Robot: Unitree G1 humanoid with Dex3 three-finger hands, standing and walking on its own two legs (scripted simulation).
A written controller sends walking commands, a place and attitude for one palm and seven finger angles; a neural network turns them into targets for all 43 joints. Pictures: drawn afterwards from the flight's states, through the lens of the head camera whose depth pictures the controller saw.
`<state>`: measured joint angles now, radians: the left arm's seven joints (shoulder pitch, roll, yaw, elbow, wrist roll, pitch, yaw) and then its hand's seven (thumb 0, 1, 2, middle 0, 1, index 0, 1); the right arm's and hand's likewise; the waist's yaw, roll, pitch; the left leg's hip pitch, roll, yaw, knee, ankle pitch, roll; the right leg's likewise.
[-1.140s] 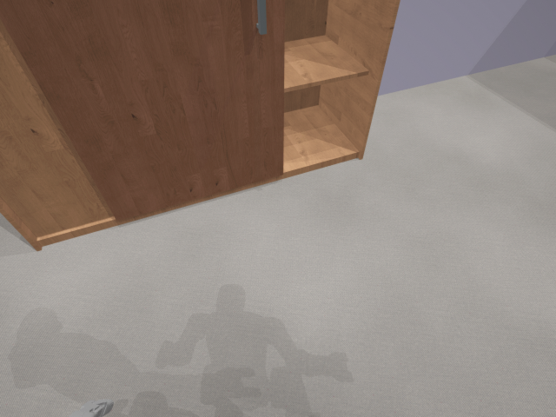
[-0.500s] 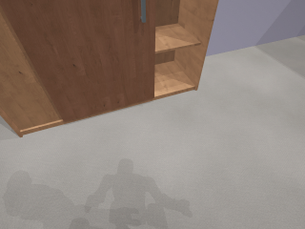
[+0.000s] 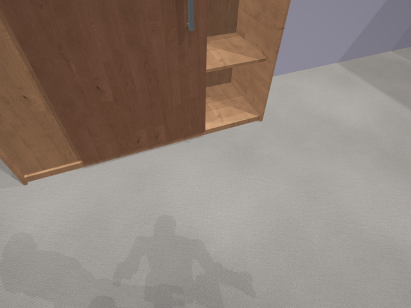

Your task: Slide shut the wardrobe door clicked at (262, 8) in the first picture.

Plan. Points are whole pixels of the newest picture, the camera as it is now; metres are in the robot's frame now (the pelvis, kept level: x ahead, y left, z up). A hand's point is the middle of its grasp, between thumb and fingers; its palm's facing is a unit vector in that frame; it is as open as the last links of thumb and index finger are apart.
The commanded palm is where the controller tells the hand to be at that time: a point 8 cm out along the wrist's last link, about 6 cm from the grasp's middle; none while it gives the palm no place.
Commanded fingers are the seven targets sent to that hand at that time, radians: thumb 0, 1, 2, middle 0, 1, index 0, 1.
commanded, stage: look at it before walking up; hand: left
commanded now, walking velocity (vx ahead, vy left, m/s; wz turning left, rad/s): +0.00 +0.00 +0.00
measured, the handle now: out of the picture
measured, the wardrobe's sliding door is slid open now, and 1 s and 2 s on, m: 0.47 0.47 0.47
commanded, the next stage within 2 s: walk to a spot facing it in 0.50 s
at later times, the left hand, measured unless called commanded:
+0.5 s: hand out of the picture +0.07 +0.26 -0.16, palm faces -0.03 -0.94 -0.33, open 7.4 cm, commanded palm none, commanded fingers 0.00 0.90 0.90 -0.20 -0.30 -0.20 -0.30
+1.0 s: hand out of the picture +0.06 +0.17 -0.18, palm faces -0.06 -0.97 -0.22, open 7.4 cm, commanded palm none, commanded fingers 0.00 0.90 0.90 -0.20 -0.30 -0.20 -0.30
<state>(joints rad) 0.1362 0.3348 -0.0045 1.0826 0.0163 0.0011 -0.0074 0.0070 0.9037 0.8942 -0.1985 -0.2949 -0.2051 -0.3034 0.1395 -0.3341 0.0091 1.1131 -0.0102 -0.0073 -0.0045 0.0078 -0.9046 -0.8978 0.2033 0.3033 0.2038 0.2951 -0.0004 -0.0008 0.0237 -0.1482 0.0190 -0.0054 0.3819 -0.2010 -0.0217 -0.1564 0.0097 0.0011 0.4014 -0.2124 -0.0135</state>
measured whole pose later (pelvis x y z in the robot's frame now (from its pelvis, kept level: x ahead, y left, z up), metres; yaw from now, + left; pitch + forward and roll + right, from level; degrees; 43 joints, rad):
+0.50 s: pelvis +0.01 +0.01 +0.00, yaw +0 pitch -2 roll +0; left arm 0.14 0.34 -0.01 1.09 0.02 0.00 -0.01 0.01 0.90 0.89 -0.20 -0.29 -0.20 -0.30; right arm 0.11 -0.34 0.01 1.11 -0.01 -0.01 0.00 0.01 -0.90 -0.90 0.20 0.30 0.20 0.30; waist 0.01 0.00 0.03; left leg -0.13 0.01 0.00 0.37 -0.20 -0.01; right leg -0.14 0.00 0.01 0.38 -0.21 0.00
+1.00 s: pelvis +0.07 -0.02 -0.02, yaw -9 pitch -1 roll +0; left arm 0.39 0.18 0.04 1.03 0.03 -0.03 -0.02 0.01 0.91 0.89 -0.20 -0.29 -0.20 -0.30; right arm 0.27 -0.24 -0.03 1.08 -0.02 0.02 0.00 0.01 -0.91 -0.90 0.20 0.30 0.20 0.29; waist 0.05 0.04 0.03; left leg -0.36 0.09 0.06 1.05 -0.48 -0.03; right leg -0.22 0.05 -0.04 0.62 -0.39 -0.07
